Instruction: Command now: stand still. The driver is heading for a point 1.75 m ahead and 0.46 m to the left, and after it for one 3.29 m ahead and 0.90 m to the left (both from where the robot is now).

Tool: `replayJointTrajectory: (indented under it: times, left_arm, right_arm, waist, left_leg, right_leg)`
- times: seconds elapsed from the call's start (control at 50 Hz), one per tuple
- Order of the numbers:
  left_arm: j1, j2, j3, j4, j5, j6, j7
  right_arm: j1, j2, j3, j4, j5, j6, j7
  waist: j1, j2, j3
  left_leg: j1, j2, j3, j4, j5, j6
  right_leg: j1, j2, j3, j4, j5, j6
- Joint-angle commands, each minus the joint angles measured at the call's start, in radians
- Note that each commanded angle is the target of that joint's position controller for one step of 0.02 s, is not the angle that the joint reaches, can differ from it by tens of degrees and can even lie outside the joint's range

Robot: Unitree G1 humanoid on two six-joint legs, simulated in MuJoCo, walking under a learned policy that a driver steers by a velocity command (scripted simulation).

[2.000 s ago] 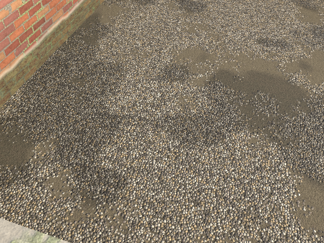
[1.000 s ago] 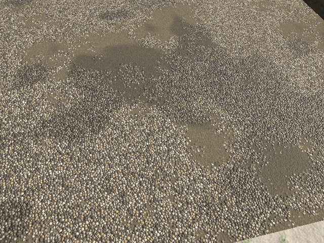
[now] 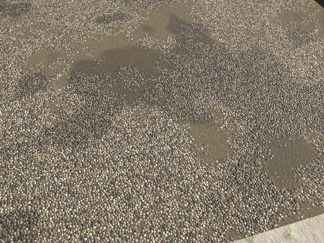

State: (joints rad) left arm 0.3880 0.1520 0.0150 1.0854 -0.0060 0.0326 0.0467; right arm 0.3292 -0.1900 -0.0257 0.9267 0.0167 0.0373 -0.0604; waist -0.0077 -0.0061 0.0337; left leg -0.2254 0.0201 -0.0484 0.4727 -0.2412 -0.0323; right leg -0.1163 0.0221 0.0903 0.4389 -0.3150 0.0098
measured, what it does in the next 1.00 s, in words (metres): walks ahead: right foot, then left foot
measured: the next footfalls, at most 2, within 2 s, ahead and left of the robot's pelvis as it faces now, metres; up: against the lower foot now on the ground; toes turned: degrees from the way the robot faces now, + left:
right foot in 0.64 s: +0.19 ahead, -0.10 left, +0.00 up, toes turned +2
left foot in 0.96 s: +0.18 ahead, +0.08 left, +0.00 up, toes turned -2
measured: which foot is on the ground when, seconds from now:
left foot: down 0.00-0.64, up 0.66-0.94, down 0.96-1.00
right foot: down 0.00-0.38, up 0.40-0.62, down 0.64-1.00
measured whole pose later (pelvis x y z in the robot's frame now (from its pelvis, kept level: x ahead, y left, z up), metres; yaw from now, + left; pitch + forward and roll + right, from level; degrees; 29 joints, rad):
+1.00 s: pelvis +0.13 -0.01 -0.01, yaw +1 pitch +0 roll +0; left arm 0.29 0.22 0.00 0.82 -0.01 0.01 0.03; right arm 0.14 -0.17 0.02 0.76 -0.02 0.06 -0.01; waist 0.04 -0.04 -0.01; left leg -0.29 -0.04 0.02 0.59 -0.29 0.06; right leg -0.30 0.04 -0.06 0.60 -0.30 -0.06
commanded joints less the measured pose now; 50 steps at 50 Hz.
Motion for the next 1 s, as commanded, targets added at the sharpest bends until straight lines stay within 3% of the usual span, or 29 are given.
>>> replayJointTrajectory:
  times: [0.02,0.1,0.12,0.16,0.2,0.26,0.32,0.36,0.38,0.4,0.42,0.46,0.52,0.54,0.58,0.6,0.62,0.64,0.66,0.68,0.7,0.72,0.74,0.78,0.82,0.9,0.96,0.98,1.0]
  left_arm:
    - [0.116,0.074,0.008,0.015,0.0,-0.001,0.002]
    - [0.149,0.053,-0.001,0.037,0.003,0.001,0.005]
    - [0.038,0.079,-0.002,-0.011,0.021,0.01,0.011]
    - [0.041,0.113,0.011,-0.029,0.023,0.021,0.012]
    - [0.063,0.109,0.013,-0.044,0.019,0.022,0.015]
    - [0.089,0.131,0.021,-0.06,0.022,0.014,0.023]
    - [0.115,0.161,0.036,-0.056,0.031,-0.001,0.026]
    - [0.07,0.145,0.036,-0.073,0.026,-0.009,0.026]
    - [0.03,0.138,0.036,-0.097,0.012,-0.02,0.022]
    - [-0.007,0.137,0.039,-0.125,0.017,-0.031,0.017]
    - [-0.075,0.158,0.048,-0.158,0.021,-0.043,0.01]
    - [-0.16,0.127,0.043,-0.203,-0.002,-0.059,-0.007]
    - [-0.128,0.128,0.041,-0.225,0.002,-0.044,-0.021]
    - [-0.137,0.122,0.037,-0.235,0.004,-0.037,-0.021]
    - [-0.09,0.112,0.033,-0.239,0.006,-0.029,-0.024]
    - [-0.01,0.107,0.035,-0.221,0.01,-0.027,-0.023]
    - [0.081,0.139,0.047,-0.189,0.022,-0.026,-0.024]
    - [0.162,0.23,0.067,-0.193,0.039,-0.038,-0.019]
    - [0.191,0.294,0.068,-0.202,0.025,-0.043,-0.022]
    - [0.123,0.315,0.081,-0.206,-0.011,-0.037,-0.014]
    - [0.004,0.246,0.062,-0.245,-0.002,-0.038,-0.014]
    - [-0.117,0.186,0.039,-0.291,0.009,-0.053,-0.011]
    - [-0.158,0.169,0.032,-0.303,0.015,-0.069,-0.013]
    - [-0.152,0.181,0.031,-0.297,0.02,-0.096,-0.022]
    - [-0.118,0.19,0.03,-0.288,0.012,-0.103,-0.025]
    - [-0.088,0.202,0.026,-0.315,0.016,-0.057,-0.02]
    - [-0.122,0.171,0.011,-0.328,-0.001,-0.026,-0.008]
    - [-0.124,0.125,-0.006,-0.342,-0.016,-0.022,-0.011]
    - [-0.164,0.111,-0.019,-0.374,-0.024,-0.02,-0.01]
  right_arm:
    - [0.071,-0.087,-0.015,-0.015,0.0,-0.001,-0.003]
    - [0.094,-0.071,-0.007,0.013,-0.002,0.004,-0.004]
    - [0.025,-0.08,-0.003,-0.007,-0.03,-0.003,0.014]
    - [0.012,-0.119,-0.018,-0.011,-0.026,-0.006,0.025]
    - [-0.012,-0.107,-0.015,-0.021,-0.021,-0.009,0.027]
    - [-0.038,-0.066,-0.001,-0.037,-0.025,-0.033,0.029]
    - [-0.003,-0.079,-0.005,-0.024,-0.035,-0.071,0.04]
    - [0.081,-0.109,-0.018,0.012,-0.026,-0.088,0.041]
    - [0.164,-0.167,-0.037,0.046,-0.02,-0.087,0.041]
    - [0.296,-0.223,-0.056,0.086,-0.018,-0.081,0.039]
    - [0.349,-0.204,-0.049,0.104,-0.015,-0.074,0.038]
    - [0.232,-0.181,-0.044,0.065,-0.029,-0.073,0.029]
    - [0.077,-0.119,-0.021,0.023,-0.047,-0.066,0.027]
    - [0.029,-0.102,-0.015,0.003,-0.035,-0.064,0.026]
    - [0.043,-0.14,-0.022,0.005,-0.025,-0.054,0.023]
    - [0.03,-0.157,-0.027,-0.002,-0.015,-0.052,0.019]
    - [0.02,-0.16,-0.028,-0.015,-0.008,-0.049,0.018]
    - [-0.004,-0.113,-0.012,-0.048,0.007,-0.05,0.02]
    - [0.026,-0.066,-0.011,-0.087,0.007,-0.048,0.014]
    - [0.019,-0.107,-0.022,-0.11,-0.002,-0.035,0.013]
    - [-0.043,-0.124,-0.024,-0.128,-0.011,-0.029,0.018]
    - [-0.072,-0.089,-0.016,-0.135,-0.021,-0.023,0.016]
    - [-0.029,-0.077,-0.014,-0.128,-0.027,-0.016,0.015]
    - [0.008,-0.089,-0.016,-0.125,-0.04,0.006,0.024]
    - [-0.024,-0.074,-0.004,-0.143,-0.041,0.02,0.032]
    - [-0.127,-0.05,0.02,-0.197,-0.04,0.036,0.052]
    - [-0.051,-0.005,0.041,-0.175,-0.038,0.029,0.056]
    - [-0.028,-0.039,0.039,-0.176,-0.045,0.02,0.051]
    - [-0.05,-0.13,0.013,-0.173,-0.012,0.018,0.051]
  waist:
    - [-0.006,-0.006,0.031]
    - [-0.005,0.002,0.021]
    - [-0.014,-0.006,0.013]
    - [-0.005,-0.001,0.018]
    - [0.009,-0.009,0.09]
    - [0.029,-0.069,0.114]
    - [0.022,-0.082,0.09]
    - [-0.015,0.009,0.066]
    - [-0.058,0.133,0.041]
    - [-0.122,0.262,0.002]
    - [-0.137,0.227,0.015]
    - [-0.094,0.135,0.031]
    - [0.006,0.147,0.02]
    - [0.017,0.153,0.019]
    - [0.032,0.196,-0.008]
    - [0.081,0.162,-0.031]
    - [0.13,0.092,-0.063]
    - [0.188,-0.117,-0.122]
    - [0.152,-0.237,-0.153]
    - [0.126,-0.244,-0.111]
    - [0.09,-0.163,-0.012]
    - [0.038,-0.092,0.032]
    - [-0.001,-0.115,-0.001]
    - [-0.037,-0.129,-0.047]
    - [-0.036,-0.11,-0.069]
    - [0.025,-0.118,-0.115]
    - [-0.028,-0.033,-0.079]
    - [-0.032,0.074,-0.077]
    - [-0.033,0.255,-0.035]
  left_leg:
    - [0.065,0.009,0.002,-0.043,0.206,0.035]
    - [0.069,0.003,0.008,-0.054,0.131,0.034]
    - [0.04,0.038,-0.02,-0.06,0.022,0.054]
    - [-0.019,-0.001,-0.015,-0.029,-0.254,0.083]
    - [-0.114,-0.015,-0.02,-0.007,-0.354,0.095]
    - [-0.21,-0.04,0.001,0.093,-0.249,0.097]
    - [-0.21,-0.042,0.019,0.163,-0.096,0.102]
    - [-0.07,-0.013,-0.048,0.1,0.058,0.121]
    - [0.098,0.062,-0.18,0.039,0.23,0.156]
    - [0.276,0.199,-0.381,-0.04,0.424,0.223]
    - [0.331,0.285,-0.489,-0.062,0.585,0.279]
    - [0.257,0.303,-0.383,-0.033,0.725,0.314]
    - [0.055,0.206,-0.2,-0.057,0.524,0.216]
    - [0.003,0.165,-0.132,-0.049,0.531,0.184]
    - [-0.083,0.132,-0.096,-0.006,0.488,0.169]
    - [-0.141,0.121,-0.091,0.05,0.437,0.156]
    - [-0.185,0.075,-0.074,0.169,0.366,0.133]
    - [-0.251,-0.025,0.005,0.488,0.14,0.084]
    - [-0.353,-0.146,-0.025,0.758,-0.335,0.079]
    - [-0.424,-0.124,-0.094,0.848,-0.303,0.084]
    - [-0.465,-0.077,-0.089,0.879,-0.223,0.083]
    - [-0.391,-0.058,-0.078,0.824,-0.158,0.059]
    - [-0.298,-0.039,-0.059,0.746,-0.134,0.042]
    - [-0.172,-0.048,0.007,0.616,-0.097,0.03]
    - [-0.132,-0.041,0.036,0.447,-0.112,0.033]
    - [-0.068,-0.066,0.085,0.266,-0.179,0.043]
    - [0.148,-0.05,0.067,-0.02,-0.069,0.08]
    - [0.247,0.054,-0.077,-0.084,-0.106,0.103]
    - [0.138,0.17,-0.237,-0.171,-0.149,0.16]
  right_leg:
    - [-0.096,-0.017,0.002,-0.076,0.249,0.011]
    - [-0.089,-0.007,-0.014,-0.085,0.163,0.012]
    - [-0.107,-0.035,0.022,-0.098,0.064,-0.02]
    - [-0.126,-0.012,0.022,-0.062,-0.186,-0.066]
    - [-0.177,-0.018,0.045,-0.055,-0.298,-0.092]
    - [-0.159,-0.066,0.123,-0.053,-0.251,-0.128]
    - [-0.104,-0.106,0.175,-0.01,-0.058,-0.16]
    - [-0.164,-0.032,0.069,0.13,0.066,-0.122]
    - [-0.29,0.034,-0.029,0.301,0.102,-0.075]
    - [-0.475,0.064,-0.099,0.514,-0.059,-0.039]
    - [-0.617,0.044,-0.067,0.669,-0.193,-0.034]
    - [-0.642,-0.026,-0.037,0.802,-0.14,-0.036]
    - [-0.452,-0.056,-0.061,0.556,-0.104,-0.032]
    - [-0.371,-0.039,-0.105,0.434,-0.043,-0.025]
    - [-0.173,0.021,-0.176,0.3,0.035,-0.034]
    - [-0.028,0.041,-0.188,0.207,0.126,-0.044]
    - [0.093,0.052,-0.181,0.146,0.155,-0.056]
    - [0.168,-0.138,0.045,0.033,0.206,-0.104]
    - [0.146,-0.363,0.351,-0.072,0.38,-0.176]
    - [0.03,-0.414,0.47,-0.126,0.147,-0.251]
    - [-0.066,-0.381,0.402,-0.134,0.063,-0.254]
    - [-0.206,-0.334,0.253,-0.118,0.294,-0.245]
    - [-0.254,-0.28,0.16,-0.114,0.427,-0.226]
    - [-0.293,-0.222,0.047,-0.09,0.578,-0.219]
    - [-0.241,-0.201,0.013,-0.069,0.6,-0.213]
    - [-0.174,-0.211,0.082,-0.07,0.348,-0.218]
    - [-0.31,-0.193,0.122,-0.057,0.027,-0.156]
    - [-0.419,-0.132,0.076,0.013,-0.106,-0.107]
    - [-0.426,-0.012,-0.087,0.119,-0.119,-0.06]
